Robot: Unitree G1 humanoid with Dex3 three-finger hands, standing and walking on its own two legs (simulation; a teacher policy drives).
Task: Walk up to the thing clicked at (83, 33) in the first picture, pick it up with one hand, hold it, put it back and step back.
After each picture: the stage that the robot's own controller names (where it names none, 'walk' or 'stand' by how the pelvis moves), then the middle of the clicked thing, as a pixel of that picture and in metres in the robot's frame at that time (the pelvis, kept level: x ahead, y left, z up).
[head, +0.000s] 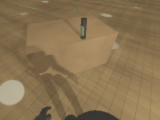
stand; (83, 29) +0.97 +0.12 +0.04
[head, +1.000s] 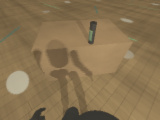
walk; (92, 33) +0.89 +0.06 +0.05
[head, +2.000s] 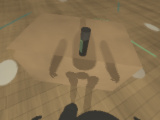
walk; (84, 43) +0.58 +0.13 +0.07
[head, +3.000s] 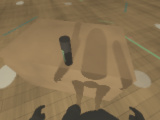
stand; (67, 52) +0.47 +0.21 +0.07
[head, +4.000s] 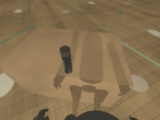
stand; (66, 61) +0.44 +0.20 +0.04
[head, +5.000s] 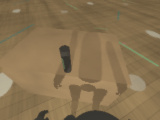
stand; (66, 60) +0.45 +0.21 +0.04
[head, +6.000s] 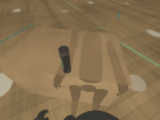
stand; (65, 61) +0.44 +0.21 +0.04
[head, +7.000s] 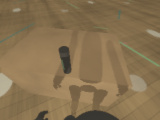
stand; (65, 61) +0.43 +0.21 +0.04
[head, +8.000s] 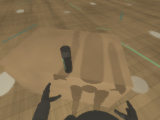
rise first; (67, 60) +0.44 +0.21 +0.04
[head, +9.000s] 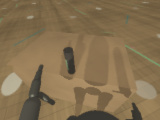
go down; (70, 62) +0.45 +0.20 +0.04
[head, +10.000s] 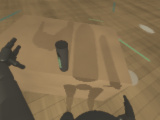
go down; (63, 58) +0.42 +0.19 +0.06
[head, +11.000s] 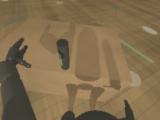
approach; (64, 56) +0.45 +0.19 +0.07
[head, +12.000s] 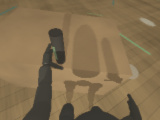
close in; (58, 49) +0.45 +0.21 +0.11
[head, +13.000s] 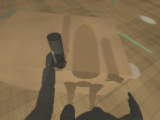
lift; (58, 53) +0.43 +0.20 +0.11
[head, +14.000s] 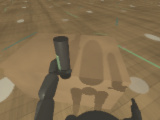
lift; (63, 60) +0.32 +0.17 +0.21
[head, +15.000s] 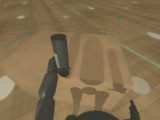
hold; (61, 58) +0.33 +0.18 +0.21
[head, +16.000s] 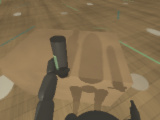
hold; (61, 59) +0.33 +0.18 +0.19
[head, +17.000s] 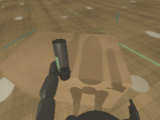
hold; (62, 61) +0.33 +0.18 +0.18
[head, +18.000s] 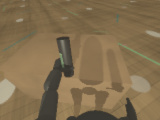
crouch; (66, 58) +0.37 +0.16 +0.18
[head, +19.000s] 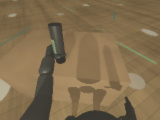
lower; (58, 45) +0.44 +0.21 +0.21
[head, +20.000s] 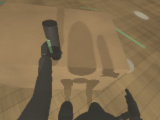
lower; (53, 43) +0.49 +0.21 +0.12
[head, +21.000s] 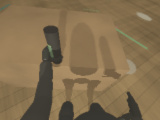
lower; (54, 48) +0.46 +0.21 +0.11
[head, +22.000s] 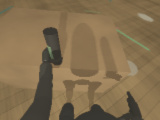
lower; (54, 49) +0.45 +0.21 +0.11
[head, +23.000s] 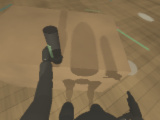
lower; (54, 48) +0.46 +0.21 +0.11
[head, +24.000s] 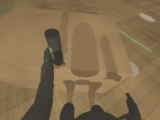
open; (56, 50) +0.44 +0.21 +0.11
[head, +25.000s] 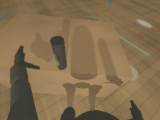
sink last; (60, 55) +0.42 +0.20 +0.09
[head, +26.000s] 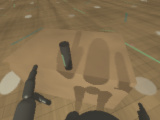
stand; (66, 57) +0.46 +0.22 +0.09
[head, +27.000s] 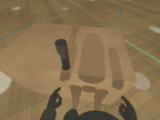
stand; (63, 56) +0.43 +0.21 +0.10
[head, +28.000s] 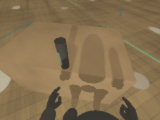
stand; (63, 55) +0.44 +0.22 +0.10
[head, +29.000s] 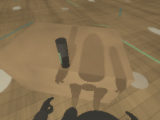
stand; (63, 54) +0.45 +0.22 +0.09
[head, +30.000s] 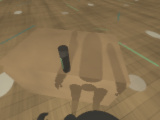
stand; (65, 60) +0.45 +0.22 +0.04
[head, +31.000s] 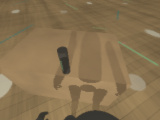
stand; (64, 62) +0.43 +0.22 +0.04
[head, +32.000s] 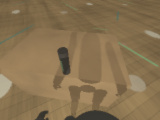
stand; (64, 62) +0.43 +0.21 +0.04
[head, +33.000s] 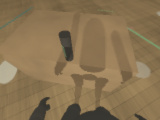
walk; (67, 48) +0.49 +0.19 +0.06
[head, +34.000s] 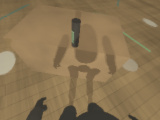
walk; (75, 34) +0.66 +0.18 +0.05
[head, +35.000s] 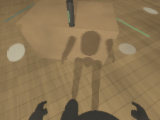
walk; (70, 14) +0.95 +0.30 +0.07
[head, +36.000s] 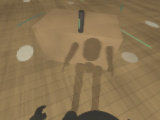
stand; (81, 22) +1.04 +0.18 +0.05
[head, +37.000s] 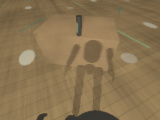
stand; (79, 26) +1.06 +0.20 +0.03
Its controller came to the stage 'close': yes
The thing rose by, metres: 0.23
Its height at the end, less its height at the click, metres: +0.00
